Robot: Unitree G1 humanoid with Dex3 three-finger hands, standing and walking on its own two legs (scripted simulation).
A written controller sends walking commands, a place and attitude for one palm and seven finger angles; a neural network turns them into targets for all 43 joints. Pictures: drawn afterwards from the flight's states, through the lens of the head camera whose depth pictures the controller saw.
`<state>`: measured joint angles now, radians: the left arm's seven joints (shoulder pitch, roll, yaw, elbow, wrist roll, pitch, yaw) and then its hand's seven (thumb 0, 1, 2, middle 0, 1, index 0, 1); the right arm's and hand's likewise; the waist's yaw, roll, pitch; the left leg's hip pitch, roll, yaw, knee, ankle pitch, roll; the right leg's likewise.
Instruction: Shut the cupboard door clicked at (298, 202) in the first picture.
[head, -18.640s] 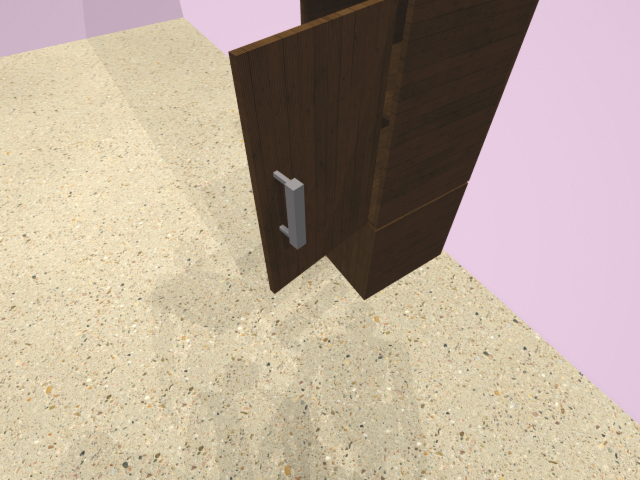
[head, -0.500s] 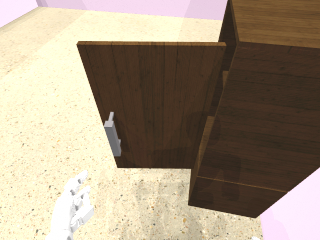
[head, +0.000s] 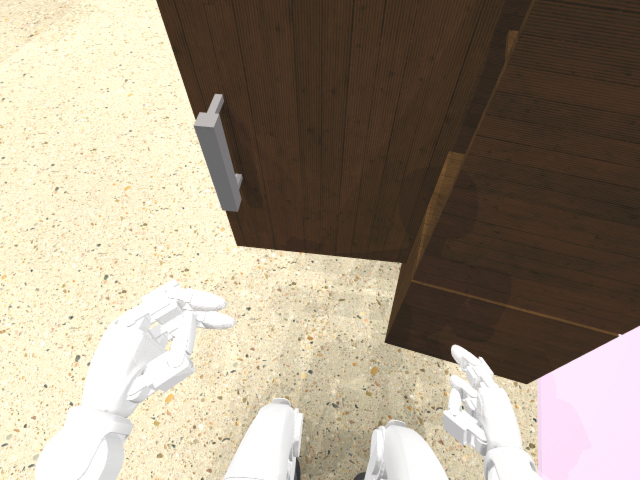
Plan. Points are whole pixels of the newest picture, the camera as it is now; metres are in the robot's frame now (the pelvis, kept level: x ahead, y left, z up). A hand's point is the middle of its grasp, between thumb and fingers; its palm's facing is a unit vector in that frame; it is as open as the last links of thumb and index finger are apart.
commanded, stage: raise the hand and make a fist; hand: left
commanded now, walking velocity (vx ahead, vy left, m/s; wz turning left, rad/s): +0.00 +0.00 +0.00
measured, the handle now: (224, 156) +0.51 +0.20 +0.07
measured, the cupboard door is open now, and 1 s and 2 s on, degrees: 100 100 100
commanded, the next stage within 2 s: bring the fist close to the handle in 1.22 s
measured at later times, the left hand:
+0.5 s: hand (147, 346) +0.24 +0.21 +0.07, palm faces +0.00 -1.00 -0.01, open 3.1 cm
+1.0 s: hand (146, 333) +0.25 +0.22 +0.07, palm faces -0.04 -1.00 -0.02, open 3.1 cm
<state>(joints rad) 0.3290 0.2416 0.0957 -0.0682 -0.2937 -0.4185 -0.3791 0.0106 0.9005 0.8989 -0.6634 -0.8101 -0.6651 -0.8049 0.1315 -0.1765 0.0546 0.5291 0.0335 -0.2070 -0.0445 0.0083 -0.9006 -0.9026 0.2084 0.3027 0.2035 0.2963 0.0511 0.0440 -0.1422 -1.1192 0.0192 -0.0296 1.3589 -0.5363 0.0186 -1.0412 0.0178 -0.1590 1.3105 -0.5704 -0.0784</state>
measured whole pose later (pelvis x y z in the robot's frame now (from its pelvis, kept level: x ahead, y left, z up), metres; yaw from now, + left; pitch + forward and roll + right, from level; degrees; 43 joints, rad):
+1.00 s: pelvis +0.03 +0.04 +0.03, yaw -1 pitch +17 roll -4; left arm 0.38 0.25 0.14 0.00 -0.28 -0.38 -0.26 0.01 0.90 0.90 -1.30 -1.50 -1.30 -1.49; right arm 0.26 -0.25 0.02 0.49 0.03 -0.14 -0.03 0.01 -0.90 -0.90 0.21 0.30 0.20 0.30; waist 0.00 0.04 -0.18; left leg -1.01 0.00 0.02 1.23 -0.53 0.07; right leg -0.94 0.01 -0.10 1.17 -0.54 -0.02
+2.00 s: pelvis +0.03 +0.01 +0.03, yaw -1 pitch +18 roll -1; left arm -0.03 0.22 0.09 0.32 -0.21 -0.38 -0.17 0.01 0.90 0.90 -1.30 -1.50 -1.30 -1.50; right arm 0.26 -0.26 0.01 0.57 0.03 -0.09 -0.03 0.01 -0.90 -0.90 0.21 0.30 0.20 0.30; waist -0.03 0.03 -0.17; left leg -1.00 0.01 0.03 1.19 -0.51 0.04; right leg -0.95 0.02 -0.09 1.17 -0.54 -0.05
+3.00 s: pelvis +0.02 +0.01 +0.03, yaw -1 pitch +19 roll -1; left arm -0.44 0.25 0.16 0.78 -0.15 -0.47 -0.14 0.01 0.90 0.90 -1.30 -1.50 -1.30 -1.50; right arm 0.24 -0.26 0.01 0.62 0.03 -0.02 -0.01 0.00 -0.90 -0.90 0.21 0.30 0.20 0.30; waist -0.06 0.02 -0.15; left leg -1.03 0.01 0.04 1.18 -0.49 0.04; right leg -0.99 0.02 -0.08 1.16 -0.51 -0.05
